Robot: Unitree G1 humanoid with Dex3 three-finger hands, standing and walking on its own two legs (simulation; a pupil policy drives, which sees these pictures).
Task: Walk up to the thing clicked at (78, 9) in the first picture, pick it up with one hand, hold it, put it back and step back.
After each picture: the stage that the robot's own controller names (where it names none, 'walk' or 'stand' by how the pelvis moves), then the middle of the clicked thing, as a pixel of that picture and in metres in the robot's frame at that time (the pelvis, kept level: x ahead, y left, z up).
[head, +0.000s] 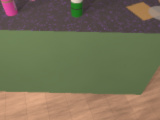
stand; out of the picture +0.92 +0.07 +0.05
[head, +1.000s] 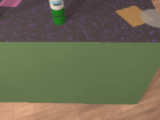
rise first; (56, 1) +0.80 +0.19 +0.08
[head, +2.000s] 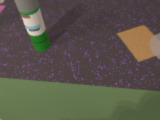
rise first; (34, 23) +0.54 +0.23 +0.09
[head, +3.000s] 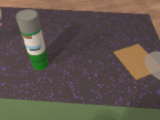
stand; (34, 43) +0.50 +0.21 +0.07
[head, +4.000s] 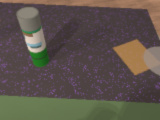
stand; (35, 40) +0.51 +0.21 +0.05
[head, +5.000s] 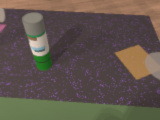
stand; (39, 44) +0.51 +0.20 +0.05
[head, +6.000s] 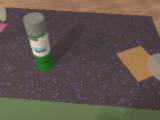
stand; (40, 45) +0.50 +0.20 +0.05
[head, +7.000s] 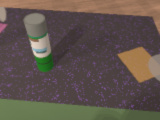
rise first; (40, 45) +0.50 +0.19 +0.05
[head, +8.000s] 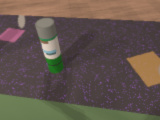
rise first; (51, 48) +0.51 +0.19 +0.05
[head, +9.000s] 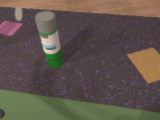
go down; (50, 42) +0.52 +0.18 +0.06
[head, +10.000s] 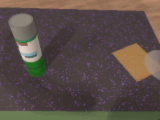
go down; (30, 49) +0.47 +0.18 +0.07
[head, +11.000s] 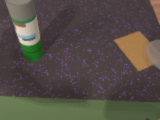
close in; (28, 31) +0.49 +0.18 +0.08
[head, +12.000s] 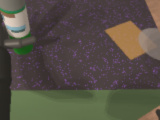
close; (17, 23) +0.51 +0.19 +0.11
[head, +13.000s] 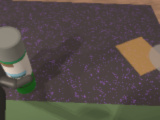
lift; (17, 66) +0.36 +0.21 +0.11
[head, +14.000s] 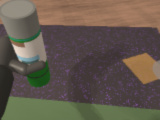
lift; (31, 51) +0.31 +0.16 +0.24
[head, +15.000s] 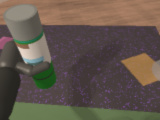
hold; (36, 53) +0.32 +0.15 +0.22
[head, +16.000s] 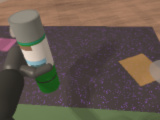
hold; (39, 57) +0.33 +0.14 +0.20
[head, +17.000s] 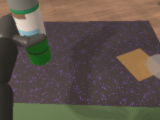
crouch; (31, 28) +0.40 +0.15 +0.25
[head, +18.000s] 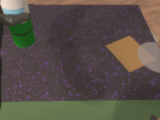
lower; (15, 8) +0.50 +0.18 +0.22
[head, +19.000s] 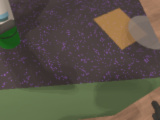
lower; out of the picture +0.53 +0.19 +0.12
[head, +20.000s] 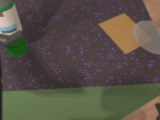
lower; (7, 22) +0.50 +0.19 +0.11
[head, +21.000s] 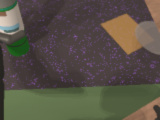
lower; (9, 22) +0.50 +0.18 +0.11
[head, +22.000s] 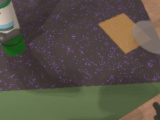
lower; (4, 20) +0.50 +0.19 +0.11
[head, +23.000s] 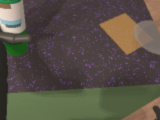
open; (12, 18) +0.51 +0.17 +0.12
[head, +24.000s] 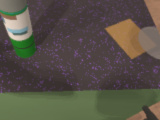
sink last; (18, 24) +0.49 +0.17 +0.11
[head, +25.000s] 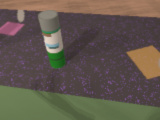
sink last; (53, 42) +0.52 +0.18 +0.09
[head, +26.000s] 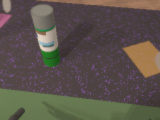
stand; (47, 39) +0.50 +0.17 +0.07
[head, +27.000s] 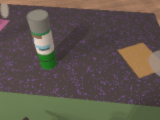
stand; (44, 43) +0.50 +0.18 +0.06
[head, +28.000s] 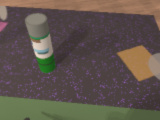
stand; (42, 46) +0.49 +0.19 +0.06
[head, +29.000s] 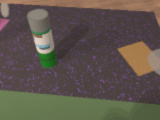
walk; (44, 42) +0.51 +0.18 +0.06
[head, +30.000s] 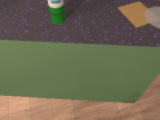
walk; out of the picture +0.73 +0.18 +0.06
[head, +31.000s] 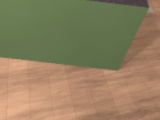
walk; out of the picture +1.09 +0.19 +0.07
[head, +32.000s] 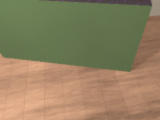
stand; out of the picture +1.18 +0.18 +0.07
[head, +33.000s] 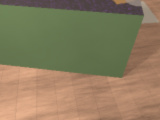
stand; out of the picture +1.16 +0.17 +0.05
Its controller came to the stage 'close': yes
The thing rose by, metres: 0.22
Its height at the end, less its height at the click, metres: +0.00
